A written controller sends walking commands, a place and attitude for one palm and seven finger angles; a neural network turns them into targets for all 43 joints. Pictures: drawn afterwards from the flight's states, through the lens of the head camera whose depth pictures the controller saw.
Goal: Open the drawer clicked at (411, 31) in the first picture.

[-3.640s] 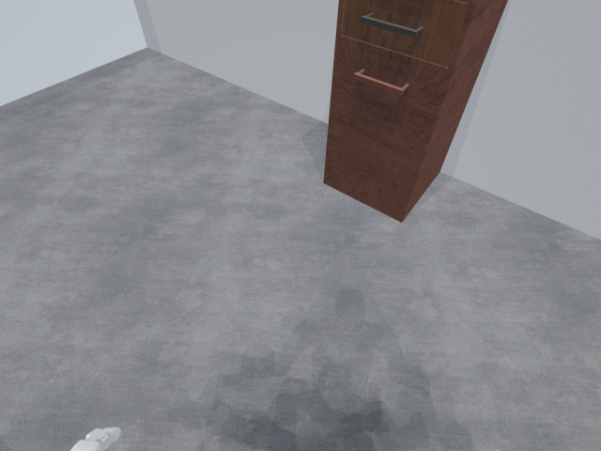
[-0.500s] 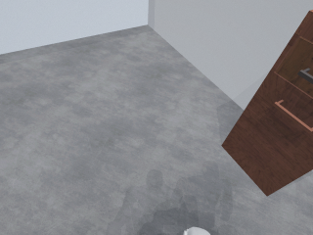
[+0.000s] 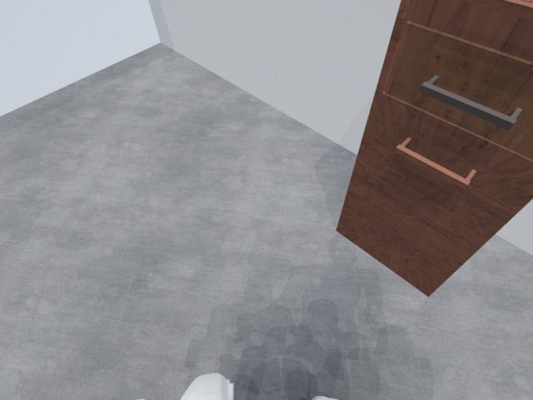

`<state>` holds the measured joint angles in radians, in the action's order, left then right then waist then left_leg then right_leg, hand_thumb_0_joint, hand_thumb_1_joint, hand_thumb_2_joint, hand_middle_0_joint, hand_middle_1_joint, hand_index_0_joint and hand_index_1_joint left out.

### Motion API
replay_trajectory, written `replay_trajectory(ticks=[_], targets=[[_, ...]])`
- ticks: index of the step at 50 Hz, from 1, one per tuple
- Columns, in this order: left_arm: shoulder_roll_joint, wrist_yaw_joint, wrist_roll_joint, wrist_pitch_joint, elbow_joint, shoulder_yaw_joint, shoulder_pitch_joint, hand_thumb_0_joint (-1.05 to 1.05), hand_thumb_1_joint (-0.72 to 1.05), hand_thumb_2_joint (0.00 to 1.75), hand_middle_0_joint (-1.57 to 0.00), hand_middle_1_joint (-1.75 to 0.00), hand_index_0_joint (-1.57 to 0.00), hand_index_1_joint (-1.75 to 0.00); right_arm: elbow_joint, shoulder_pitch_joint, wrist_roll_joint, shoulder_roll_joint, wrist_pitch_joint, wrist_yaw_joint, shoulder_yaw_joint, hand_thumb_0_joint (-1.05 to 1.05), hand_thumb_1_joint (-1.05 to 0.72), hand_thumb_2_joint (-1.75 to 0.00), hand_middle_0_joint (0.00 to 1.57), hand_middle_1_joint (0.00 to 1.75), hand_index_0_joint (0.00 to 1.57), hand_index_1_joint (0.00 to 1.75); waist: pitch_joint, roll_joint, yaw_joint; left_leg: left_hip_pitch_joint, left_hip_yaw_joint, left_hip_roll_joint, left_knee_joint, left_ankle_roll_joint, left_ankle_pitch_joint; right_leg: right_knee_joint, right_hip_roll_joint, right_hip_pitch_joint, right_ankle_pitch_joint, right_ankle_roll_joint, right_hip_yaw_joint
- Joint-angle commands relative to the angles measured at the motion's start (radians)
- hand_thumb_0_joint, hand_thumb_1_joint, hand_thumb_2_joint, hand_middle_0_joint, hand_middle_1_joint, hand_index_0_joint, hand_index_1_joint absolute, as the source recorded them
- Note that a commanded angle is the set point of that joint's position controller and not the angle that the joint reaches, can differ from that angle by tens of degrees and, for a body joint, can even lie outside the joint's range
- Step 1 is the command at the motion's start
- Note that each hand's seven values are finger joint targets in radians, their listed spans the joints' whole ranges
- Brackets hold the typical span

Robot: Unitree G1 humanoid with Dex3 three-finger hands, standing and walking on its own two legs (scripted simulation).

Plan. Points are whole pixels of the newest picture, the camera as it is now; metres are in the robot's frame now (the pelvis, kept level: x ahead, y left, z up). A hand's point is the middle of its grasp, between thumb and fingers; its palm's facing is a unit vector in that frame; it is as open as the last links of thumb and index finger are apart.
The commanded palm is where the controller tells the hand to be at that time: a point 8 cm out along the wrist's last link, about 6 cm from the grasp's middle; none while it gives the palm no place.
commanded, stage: turn to face it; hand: left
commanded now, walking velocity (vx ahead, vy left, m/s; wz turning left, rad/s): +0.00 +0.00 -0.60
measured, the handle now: (468, 100) +0.69 -0.38 +0.05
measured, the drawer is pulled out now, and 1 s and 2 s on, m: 0.00 0.00 0.00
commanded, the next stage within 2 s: take the last steps up to it in 1.04 s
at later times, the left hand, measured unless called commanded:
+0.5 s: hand (131, 386) +0.15 +0.25 -0.16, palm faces -0.26 -0.94 -0.23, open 7.4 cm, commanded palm none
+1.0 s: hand (205, 362) +0.19 +0.13 -0.15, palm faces -0.54 -0.81 -0.23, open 7.4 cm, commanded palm none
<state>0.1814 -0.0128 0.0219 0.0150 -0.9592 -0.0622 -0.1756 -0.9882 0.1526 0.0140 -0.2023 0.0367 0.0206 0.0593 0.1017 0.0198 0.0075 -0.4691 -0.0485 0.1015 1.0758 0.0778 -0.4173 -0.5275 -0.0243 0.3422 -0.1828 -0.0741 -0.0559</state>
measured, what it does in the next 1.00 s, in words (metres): steps on the spot, turning right: left foot, then right foot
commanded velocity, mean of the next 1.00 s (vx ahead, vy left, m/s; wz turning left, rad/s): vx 0.00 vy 0.00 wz -0.48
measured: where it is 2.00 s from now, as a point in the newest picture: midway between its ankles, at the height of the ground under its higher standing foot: outside the picture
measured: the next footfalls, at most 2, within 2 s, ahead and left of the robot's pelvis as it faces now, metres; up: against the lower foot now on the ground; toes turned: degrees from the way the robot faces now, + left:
left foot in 0.24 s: +0.07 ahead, +0.16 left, +0.00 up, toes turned -6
right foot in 0.70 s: -0.02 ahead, -0.09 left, +0.00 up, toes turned -32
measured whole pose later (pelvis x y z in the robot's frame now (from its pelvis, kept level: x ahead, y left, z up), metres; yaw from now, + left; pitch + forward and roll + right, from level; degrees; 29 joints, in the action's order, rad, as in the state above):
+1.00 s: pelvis +0.00 +0.03 +0.00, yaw -34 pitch +0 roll +0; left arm 0.19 -0.01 0.02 0.03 -0.92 -0.04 -0.15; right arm -0.95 0.18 0.01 -0.24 0.05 0.02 0.06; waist 0.07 0.02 -0.02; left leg -0.45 -0.04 0.09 0.94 0.10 -0.41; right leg -0.51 -0.02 0.25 -0.26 -0.03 0.02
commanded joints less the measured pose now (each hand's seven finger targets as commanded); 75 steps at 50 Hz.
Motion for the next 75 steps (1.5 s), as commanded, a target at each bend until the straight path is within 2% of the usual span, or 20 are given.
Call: replay_trajectory(ticks=[1,7,10,11,12,13,16,18,28,32,33,34,35,40,50,54,56,58,61,75], targets=[[0.213,0.001,0.001,-0.007,0.065,-0.053,-0.04,0.0,0.9,0.9,-0.2,-0.3,-0.2,-0.3,0.077,0.027,0.006,-0.075,-0.006,0.0,0.014,0.0,-0.9,-0.9,0.2,0.3,0.2,0.3,-0.158,-0.14,0.012,-0.004,0.016,-0.016,-0.091,0.006,0.026,0.218,0.233,-0.116,0.132,-0.095,0.319],[0.248,0.009,0.006,0.012,0.101,-0.067,-0.016,0.0,0.9,0.9,-0.2,-0.3,-0.2,-0.3,0.129,-0.002,-0.007,-0.093,-0.02,0.007,0.013,0.0,-0.9,-0.9,0.2,0.3,0.2,0.3,-0.164,-0.178,0.017,0.104,0.01,-0.068,-0.328,-0.011,-0.017,0.187,0.219,-0.101,0.141,-0.1,0.417],[0.24,0.009,-0.003,0.023,0.124,-0.065,0.035,0.0,0.9,0.9,-0.2,-0.3,-0.2,-0.3,0.114,0.093,-0.012,-0.106,-0.034,0.016,0.012,0.0,-0.9,-0.9,0.2,0.3,0.2,0.3,-0.188,-0.172,-0.032,0.303,-0.002,-0.081,-0.604,-0.027,0.119,0.12,0.169,-0.015,0.125,-0.034,0.418],[0.206,0.012,-0.011,0.027,0.142,-0.056,0.043,0.0,0.9,0.9,-0.2,-0.3,-0.2,-0.3,0.113,0.125,-0.009,-0.148,-0.043,0.022,0.02,0.0,-0.9,-0.9,0.2,0.3,0.2,0.3,-0.188,-0.076,-0.05,0.433,0.069,-0.001,-0.724,-0.056,0.122,0.044,0.1,0.115,0.012,0.016,0.364],[0.146,0.024,-0.019,0.029,0.17,-0.045,0.037,0.0,0.9,0.9,-0.2,-0.3,-0.2,-0.3,0.134,0.111,0.005,-0.244,-0.045,0.02,0.035,0.0,-0.9,-0.9,0.2,0.3,0.2,0.3,-0.145,0.23,-0.05,0.468,0.336,0.249,-0.86,-0.133,0.059,-0.183,-0.04,0.3,-0.234,0.077,0.206],[0.168,0.026,-0.003,0.031,0.172,-0.05,0.038,0.0,0.9,0.9,-0.2,-0.3,-0.2,-0.3,0.163,0.056,0.004,-0.269,-0.036,0.012,0.036,0.0,-0.9,-0.9,0.2,0.3,0.2,0.3,-0.102,0.302,-0.033,0.32,0.418,0.392,-0.896,-0.2,0.051,-0.416,-0.012,0.289,-0.361,0.11,0.112],[0.18,0.045,0.01,0.042,0.119,-0.07,-0.021,0.0,0.9,0.9,-0.2,-0.3,-0.2,-0.3,0.19,-0.061,0.011,-0.176,-0.048,0.021,0.009,0.0,-0.9,-0.9,0.2,0.3,0.2,0.3,-0.057,0.135,0.034,0.254,0.139,0.224,-0.822,-0.174,0.312,-0.688,0.027,0.252,-0.216,0.138,0.104],[0.158,0.048,0.003,0.042,0.111,-0.06,-0.025,0.0,0.9,0.9,-0.2,-0.3,-0.2,-0.3,0.178,-0.019,0.006,-0.158,-0.055,0.023,0.006,0.0,-0.9,-0.9,0.2,0.3,0.2,0.3,-0.097,0.116,0.02,0.344,0.046,0.196,-0.767,-0.174,0.522,-0.708,0.043,0.267,-0.188,0.15,0.078],[0.118,0.051,-0.003,0.04,0.144,-0.029,0.123,0.0,0.9,0.9,-0.2,-0.3,-0.2,-0.3,0.089,0.151,0.011,-0.21,-0.044,0.008,0.045,0.0,-0.9,-0.9,0.2,0.3,0.2,0.3,-0.126,0.205,-0.068,0.477,-0.06,0.257,-0.676,-0.196,0.723,-0.317,0.068,0.138,-0.278,0.137,-0.037],[0.129,0.042,-0.004,0.014,0.122,-0.03,0.044,0.0,0.9,0.9,-0.2,-0.3,-0.2,-0.3,0.08,0.131,0.007,-0.223,-0.04,-0.003,0.055,0.0,-0.9,-0.9,0.2,0.3,0.2,0.3,-0.176,0.188,-0.024,0.424,-0.136,0.249,-0.532,-0.126,0.696,0.006,0.039,-0.07,-0.104,0.094,-0.067],[0.182,0.034,0.0,-0.001,0.099,-0.036,-0.038,0.0,0.9,0.9,-0.2,-0.3,-0.2,-0.3,0.084,0.141,-0.003,-0.204,-0.039,-0.009,0.051,0.0,-0.9,-0.9,0.2,0.3,0.2,0.3,-0.224,0.081,0.019,0.302,-0.164,0.226,-0.373,-0.071,0.611,0.152,0.087,-0.277,0.074,0.069,-0.003],[0.308,0.016,0.009,-0.014,0.073,-0.06,-0.12,0.0,0.9,0.9,-0.2,-0.3,-0.2,-0.3,0.126,0.126,-0.006,-0.116,-0.035,-0.016,0.025,0.0,-0.9,-0.9,0.2,0.3,0.2,0.3,-0.237,-0.261,0.058,-0.053,-0.205,0.099,-0.15,-0.004,-0.007,0.167,0.356,-0.523,0.485,-0.025,0.315],[0.341,0.003,-0.012,-0.008,0.055,-0.064,-0.167,0.0,0.9,0.9,-0.2,-0.3,-0.2,-0.3,0.156,0.063,-0.005,-0.111,-0.021,-0.003,0.016,0.0,-0.9,-0.9,0.2,0.3,0.2,0.3,-0.254,-0.27,0.079,-0.127,-0.068,0.038,0.009,0.01,-0.256,0.112,0.465,-0.456,0.796,-0.124,0.388],[0.222,-0.007,-0.008,-0.002,0.11,-0.038,0.031,0.0,0.9,0.9,-0.2,-0.3,-0.2,-0.3,0.089,0.082,0.006,-0.113,-0.002,0.003,0.016,0.0,-0.9,-0.9,0.2,0.3,0.2,0.3,-0.138,-0.155,-0.017,-0.095,0.023,0.036,0.072,0.019,0.001,0.144,0.272,-0.226,0.477,-0.084,0.212],[0.24,-0.006,0.005,0.003,0.097,-0.044,0.008,0.0,0.9,0.9,-0.2,-0.3,-0.2,-0.3,0.104,0.042,-0.005,-0.096,-0.012,0.004,0.006,0.0,-0.9,-0.9,0.2,0.3,0.2,0.3,-0.141,-0.182,-0.003,0.057,-0.002,-0.035,-0.25,-0.001,-0.007,0.151,0.252,-0.162,0.337,-0.118,0.313],[0.206,-0.006,-0.008,0.015,0.097,-0.04,0.041,0.0,0.9,0.9,-0.2,-0.3,-0.2,-0.3,0.07,0.152,-0.008,-0.098,-0.033,0.014,0.001,0.0,-0.9,-0.9,0.2,0.3,0.2,0.3,-0.153,-0.136,-0.054,0.324,-0.012,-0.046,-0.629,-0.025,0.212,0.046,0.181,-0.043,0.241,-0.034,0.305],[0.104,0.005,-0.017,0.025,0.116,-0.024,-0.025,0.0,0.9,0.9,-0.2,-0.3,-0.2,-0.3,0.089,0.149,0.009,-0.239,-0.041,0.014,0.02,0.0,-0.9,-0.9,0.2,0.3,0.2,0.3,-0.133,0.315,-0.03,0.384,0.351,0.304,-0.813,-0.174,0.334,-0.259,-0.016,0.171,-0.332,0.084,0.088],[0.148,0.007,0.0,0.034,0.091,-0.035,0.003,0.0,0.9,0.9,-0.2,-0.3,-0.2,-0.3,0.092,0.106,0.016,-0.21,-0.043,0.024,0.008,0.0,-0.9,-0.9,0.2,0.3,0.2,0.3,-0.087,0.233,-0.032,0.233,0.378,0.315,-0.863,-0.214,0.217,-0.526,0.019,0.15,-0.373,0.097,0.149],[0.129,0.035,0.011,0.024,0.044,-0.035,-0.038,0.0,0.9,0.9,-0.2,-0.3,-0.2,-0.3,0.092,0.079,0.017,-0.154,-0.058,0.02,-0.003,0.0,-0.9,-0.9,0.2,0.3,0.2,0.3,-0.081,0.102,-0.015,0.287,0.215,0.199,-0.897,-0.179,0.001,-0.618,0.038,0.208,-0.204,0.105,0.094],[0.057,0.054,0.005,-0.001,0.007,-0.005,0.071,0.0,0.9,0.9,-0.2,-0.3,-0.2,-0.3,-0.066,0.3,0.022,-0.14,-0.083,0.01,0.021,0.0,-0.9,-0.9,0.2,0.3,0.2,0.3,-0.03,0.136,-0.078,0.376,0.119,0.246,-0.929,-0.211,0.033,-0.232,0.121,0.167,-0.184,0.099,-0.002]])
